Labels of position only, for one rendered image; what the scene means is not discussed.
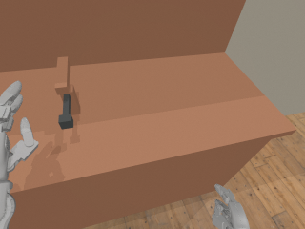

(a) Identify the robot left forearm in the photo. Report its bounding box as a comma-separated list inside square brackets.
[0, 180, 16, 229]

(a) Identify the tap lever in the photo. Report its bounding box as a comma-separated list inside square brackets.
[58, 94, 73, 130]

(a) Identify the counter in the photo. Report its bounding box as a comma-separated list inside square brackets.
[0, 0, 297, 229]

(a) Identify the left robot hand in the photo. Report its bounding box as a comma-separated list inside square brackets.
[0, 80, 39, 181]

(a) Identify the right robot hand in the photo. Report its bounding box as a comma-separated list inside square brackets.
[212, 183, 250, 229]

